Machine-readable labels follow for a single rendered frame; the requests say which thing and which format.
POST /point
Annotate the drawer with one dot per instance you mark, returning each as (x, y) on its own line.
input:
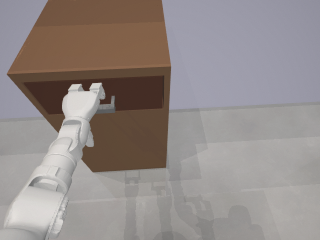
(131, 93)

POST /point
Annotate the left robot hand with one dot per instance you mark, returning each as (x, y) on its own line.
(83, 104)

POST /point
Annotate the cabinet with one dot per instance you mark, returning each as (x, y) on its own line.
(100, 39)

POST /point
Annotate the handle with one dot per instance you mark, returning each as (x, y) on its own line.
(107, 108)

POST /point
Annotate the left robot upper arm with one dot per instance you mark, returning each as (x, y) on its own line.
(39, 214)

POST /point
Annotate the left robot forearm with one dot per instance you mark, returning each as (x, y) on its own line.
(56, 170)

